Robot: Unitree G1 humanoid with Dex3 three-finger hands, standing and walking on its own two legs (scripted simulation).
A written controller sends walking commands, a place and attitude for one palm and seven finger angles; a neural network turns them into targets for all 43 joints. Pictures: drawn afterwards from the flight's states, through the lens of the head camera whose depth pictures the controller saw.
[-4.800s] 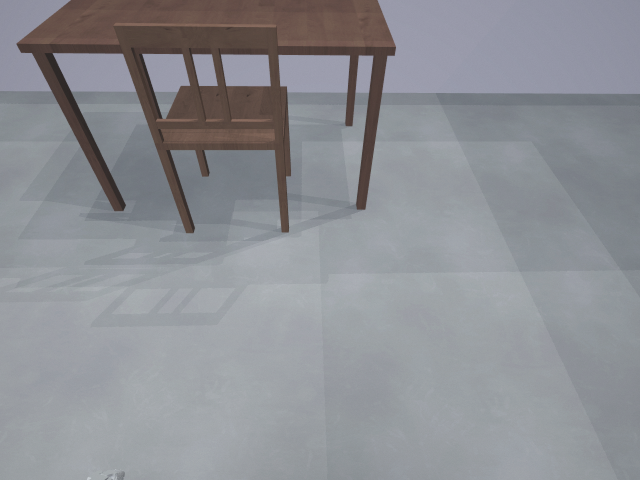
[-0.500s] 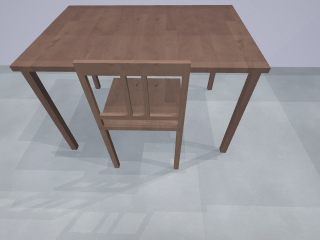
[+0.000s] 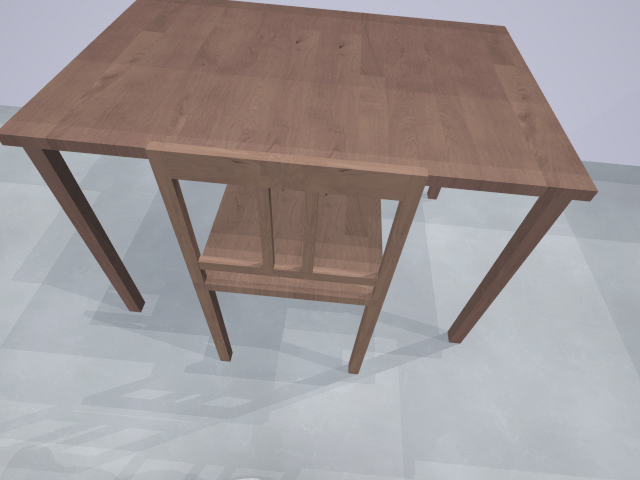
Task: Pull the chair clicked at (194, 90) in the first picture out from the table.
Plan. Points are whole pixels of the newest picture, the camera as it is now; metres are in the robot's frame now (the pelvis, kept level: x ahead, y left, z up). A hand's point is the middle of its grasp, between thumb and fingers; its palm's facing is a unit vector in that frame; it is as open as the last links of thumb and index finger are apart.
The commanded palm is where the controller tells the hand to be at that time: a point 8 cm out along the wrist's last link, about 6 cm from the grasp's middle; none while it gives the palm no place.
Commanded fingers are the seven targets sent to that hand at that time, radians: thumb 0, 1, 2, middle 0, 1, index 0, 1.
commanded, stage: take the last steps up to it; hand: left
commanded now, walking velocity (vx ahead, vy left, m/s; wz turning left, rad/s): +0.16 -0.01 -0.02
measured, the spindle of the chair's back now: (266, 229) +0.56 +0.14 -0.10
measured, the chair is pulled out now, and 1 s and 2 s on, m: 0.00 0.00 0.00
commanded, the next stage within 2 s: come to a stop and stand still in 0.02 s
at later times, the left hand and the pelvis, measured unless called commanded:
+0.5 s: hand out of the picture +0.14 +0.17 -0.16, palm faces +0.07 -0.97 -0.24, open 7.3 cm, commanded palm none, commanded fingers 0.00 0.90 0.90 -0.20 -0.30 -0.20 -0.30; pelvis +0.07 -0.01 +0.01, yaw +3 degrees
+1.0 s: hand out of the picture +0.02 +0.21 -0.16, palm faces +0.04 -0.97 -0.23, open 7.4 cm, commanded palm none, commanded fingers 0.00 0.90 0.90 -0.20 -0.30 -0.20 -0.30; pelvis +0.03 +0.03 +0.01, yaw +1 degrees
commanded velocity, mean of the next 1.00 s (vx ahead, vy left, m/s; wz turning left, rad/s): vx -0.07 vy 0.02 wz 0.00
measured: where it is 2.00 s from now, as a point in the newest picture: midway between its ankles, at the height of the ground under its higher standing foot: outside the picture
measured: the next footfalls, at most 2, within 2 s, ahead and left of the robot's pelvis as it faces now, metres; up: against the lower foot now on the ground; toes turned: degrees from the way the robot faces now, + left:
right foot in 0.22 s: +0.15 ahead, -0.13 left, +0.00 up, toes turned -5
left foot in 0.60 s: +0.08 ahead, +0.12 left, +0.00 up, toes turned +5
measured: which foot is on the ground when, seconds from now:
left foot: down 0.00-0.28, up 0.30-0.58, down 0.60-1.00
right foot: up 0.00-0.20, down 0.22-0.62, up 0.64-0.94, down 0.96-1.00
